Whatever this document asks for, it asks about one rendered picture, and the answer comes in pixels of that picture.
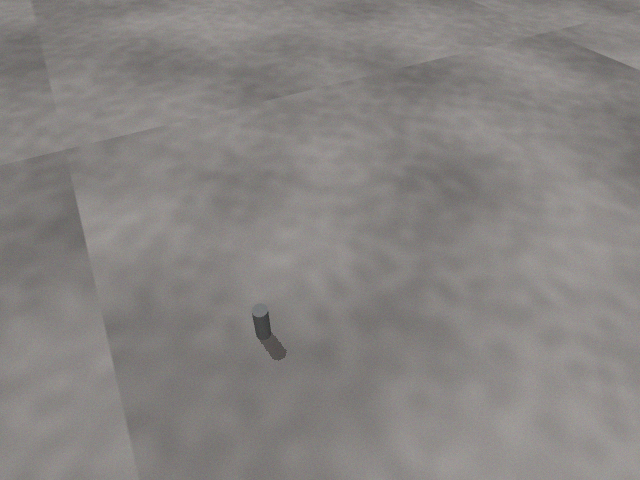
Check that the can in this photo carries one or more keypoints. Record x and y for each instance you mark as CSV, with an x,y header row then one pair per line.
x,y
261,321

